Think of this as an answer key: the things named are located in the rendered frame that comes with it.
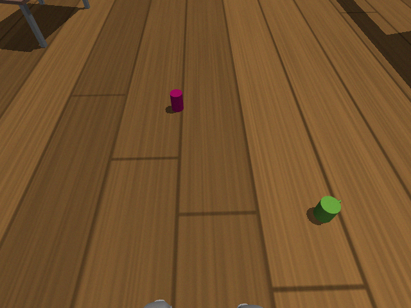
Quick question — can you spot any coffee table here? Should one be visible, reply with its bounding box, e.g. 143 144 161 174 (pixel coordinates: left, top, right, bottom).
0 0 90 47

